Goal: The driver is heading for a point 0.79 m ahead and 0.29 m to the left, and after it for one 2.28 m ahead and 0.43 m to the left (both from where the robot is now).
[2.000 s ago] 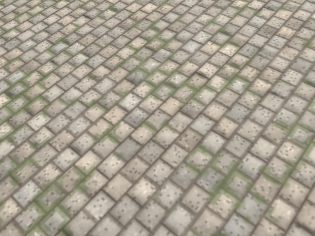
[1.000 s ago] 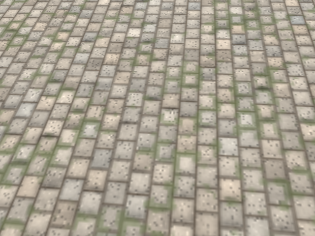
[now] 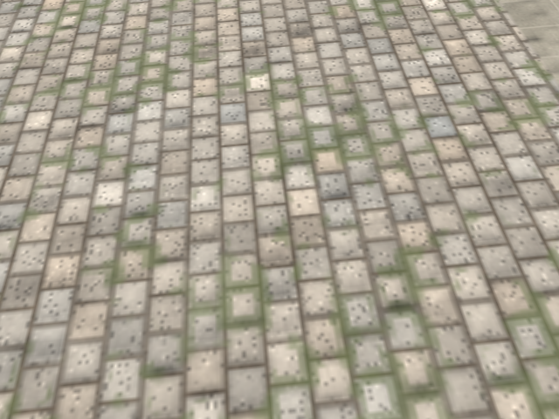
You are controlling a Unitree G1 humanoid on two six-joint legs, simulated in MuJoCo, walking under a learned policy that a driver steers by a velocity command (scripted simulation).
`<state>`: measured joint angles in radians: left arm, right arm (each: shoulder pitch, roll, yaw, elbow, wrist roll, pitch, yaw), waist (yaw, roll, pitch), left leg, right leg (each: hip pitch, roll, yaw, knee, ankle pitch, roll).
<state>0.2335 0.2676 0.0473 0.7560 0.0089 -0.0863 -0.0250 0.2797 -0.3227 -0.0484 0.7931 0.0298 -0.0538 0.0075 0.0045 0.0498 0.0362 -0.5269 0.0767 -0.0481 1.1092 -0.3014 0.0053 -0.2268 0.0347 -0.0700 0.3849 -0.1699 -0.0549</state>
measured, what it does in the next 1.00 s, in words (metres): walks ahead, turning left: left foot, then right foot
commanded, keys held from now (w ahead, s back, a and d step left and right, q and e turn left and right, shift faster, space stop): w+q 1.00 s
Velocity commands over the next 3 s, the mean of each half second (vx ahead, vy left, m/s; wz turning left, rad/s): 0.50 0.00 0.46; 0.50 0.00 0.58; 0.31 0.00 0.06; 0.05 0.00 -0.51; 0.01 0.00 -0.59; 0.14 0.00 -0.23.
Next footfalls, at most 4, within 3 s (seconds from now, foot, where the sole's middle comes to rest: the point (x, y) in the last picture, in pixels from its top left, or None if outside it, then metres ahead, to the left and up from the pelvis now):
0.34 left None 0.35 0.15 -0.78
0.82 right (285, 339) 0.68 0.05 -0.78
1.30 left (146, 322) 0.74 0.42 -0.78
1.72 right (236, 286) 0.85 0.19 -0.78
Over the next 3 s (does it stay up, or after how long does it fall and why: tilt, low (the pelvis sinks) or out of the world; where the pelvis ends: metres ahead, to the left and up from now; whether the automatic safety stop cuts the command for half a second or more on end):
stays up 0.85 0.23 0.00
